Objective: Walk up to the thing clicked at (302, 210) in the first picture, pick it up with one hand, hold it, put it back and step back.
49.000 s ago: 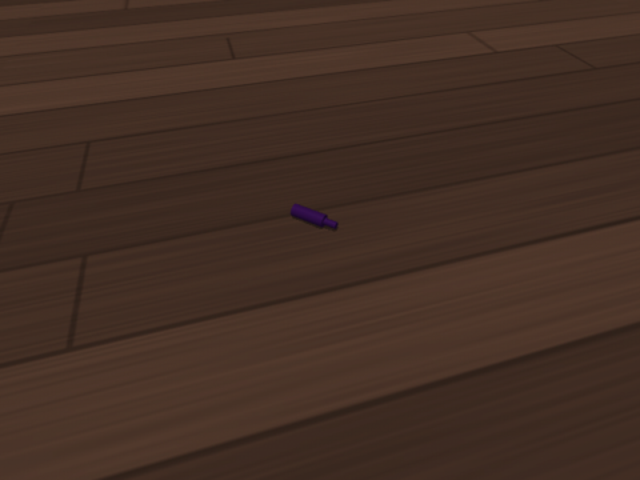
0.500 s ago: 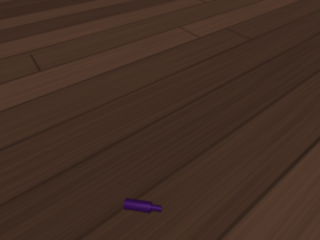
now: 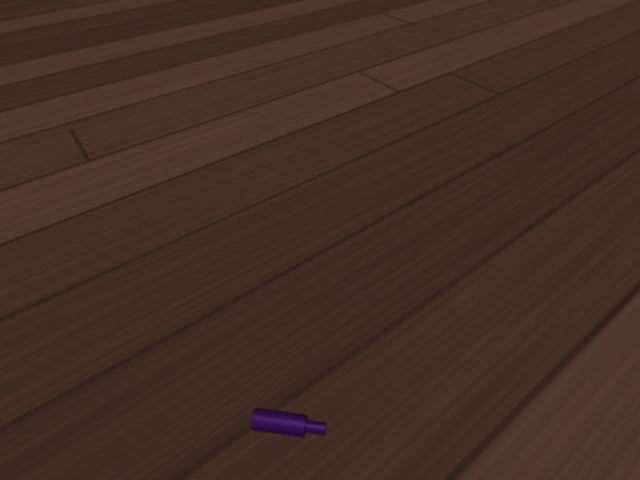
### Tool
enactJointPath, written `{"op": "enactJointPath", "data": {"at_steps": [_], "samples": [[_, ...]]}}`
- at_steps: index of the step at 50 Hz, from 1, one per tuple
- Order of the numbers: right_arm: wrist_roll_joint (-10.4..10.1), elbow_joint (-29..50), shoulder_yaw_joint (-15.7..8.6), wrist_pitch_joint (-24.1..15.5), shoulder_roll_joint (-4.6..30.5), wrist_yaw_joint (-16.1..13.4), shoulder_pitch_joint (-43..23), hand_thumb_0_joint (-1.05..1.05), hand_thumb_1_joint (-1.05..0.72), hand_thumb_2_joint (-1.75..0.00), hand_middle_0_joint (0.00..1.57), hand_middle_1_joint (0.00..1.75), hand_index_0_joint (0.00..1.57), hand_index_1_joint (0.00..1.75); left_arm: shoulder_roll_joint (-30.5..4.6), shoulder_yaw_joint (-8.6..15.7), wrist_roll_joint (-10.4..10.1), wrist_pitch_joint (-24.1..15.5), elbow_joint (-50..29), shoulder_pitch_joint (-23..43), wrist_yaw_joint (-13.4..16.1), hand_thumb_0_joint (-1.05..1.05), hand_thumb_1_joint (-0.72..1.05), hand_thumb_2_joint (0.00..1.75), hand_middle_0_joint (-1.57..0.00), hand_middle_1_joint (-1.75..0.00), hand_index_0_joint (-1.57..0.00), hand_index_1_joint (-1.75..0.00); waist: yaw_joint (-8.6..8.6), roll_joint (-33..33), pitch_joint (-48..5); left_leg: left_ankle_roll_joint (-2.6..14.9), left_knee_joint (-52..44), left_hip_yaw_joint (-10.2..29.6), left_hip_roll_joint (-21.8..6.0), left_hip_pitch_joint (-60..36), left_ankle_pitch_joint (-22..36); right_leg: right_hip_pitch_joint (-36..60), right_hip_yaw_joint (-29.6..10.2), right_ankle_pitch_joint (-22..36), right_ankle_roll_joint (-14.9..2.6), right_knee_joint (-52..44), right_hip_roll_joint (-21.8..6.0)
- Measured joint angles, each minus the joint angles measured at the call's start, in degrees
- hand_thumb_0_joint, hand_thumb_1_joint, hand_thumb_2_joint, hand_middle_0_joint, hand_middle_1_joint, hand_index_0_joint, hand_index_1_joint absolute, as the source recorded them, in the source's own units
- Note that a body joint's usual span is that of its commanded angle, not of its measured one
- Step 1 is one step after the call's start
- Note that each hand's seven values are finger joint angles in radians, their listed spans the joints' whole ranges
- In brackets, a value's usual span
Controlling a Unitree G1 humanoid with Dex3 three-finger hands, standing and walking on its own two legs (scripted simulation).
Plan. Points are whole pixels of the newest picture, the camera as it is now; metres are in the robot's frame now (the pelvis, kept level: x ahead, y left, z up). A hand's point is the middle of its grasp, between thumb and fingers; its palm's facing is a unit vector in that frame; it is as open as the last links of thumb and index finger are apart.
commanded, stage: stand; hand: left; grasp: from above
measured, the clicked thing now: (289, 423) +0.47 +0.15 -0.75
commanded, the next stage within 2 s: step back in 1.58 s
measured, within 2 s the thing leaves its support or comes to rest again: neither
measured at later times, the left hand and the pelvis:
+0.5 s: hand out of the picture +0.07 +0.24 -0.16, palm faces +0.01 -0.94 -0.33, open 7.4 cm; pelvis +0.01 -0.01 +0.00, yaw +0 degrees
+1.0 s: hand out of the picture +0.08 +0.24 -0.16, palm faces +0.00 -0.94 -0.34, open 7.4 cm; pelvis +0.01 -0.01 +0.00, yaw -1 degrees
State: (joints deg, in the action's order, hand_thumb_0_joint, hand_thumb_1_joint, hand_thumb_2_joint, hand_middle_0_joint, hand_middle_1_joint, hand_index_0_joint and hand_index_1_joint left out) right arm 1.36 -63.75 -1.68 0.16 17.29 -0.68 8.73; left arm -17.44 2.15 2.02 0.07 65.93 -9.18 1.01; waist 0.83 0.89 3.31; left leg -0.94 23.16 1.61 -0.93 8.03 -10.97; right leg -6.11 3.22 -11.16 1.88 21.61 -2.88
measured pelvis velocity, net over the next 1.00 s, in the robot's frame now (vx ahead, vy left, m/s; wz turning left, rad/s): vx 0.01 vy -0.01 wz -0.01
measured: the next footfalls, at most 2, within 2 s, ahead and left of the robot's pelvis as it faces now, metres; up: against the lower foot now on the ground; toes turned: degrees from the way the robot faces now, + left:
none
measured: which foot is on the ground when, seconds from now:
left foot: down 0.00-1.00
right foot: down 0.00-1.00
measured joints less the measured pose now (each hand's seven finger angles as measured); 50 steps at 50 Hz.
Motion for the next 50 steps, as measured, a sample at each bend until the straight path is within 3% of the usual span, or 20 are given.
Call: {"op": "enactJointPath", "data": {"at_steps": [50], "samples": [[-0.44,-1.64,1.45,-0.59,1.57,0.48,-2.16,0.01,-0.9,-0.9,0.2,0.3,0.2,0.3,-1.28,-0.1,-0.77,-0.33,0.85,2.85,-1.06,0.01,0.9,0.9,-0.2,-0.3,-0.21,-0.3,-0.59,-0.32,-0.01,-0.67,-3.37,-0.34,-0.73,-1.27,0.8,0.69,-0.25,0.52,-0.62,-2.59,0.73]]}}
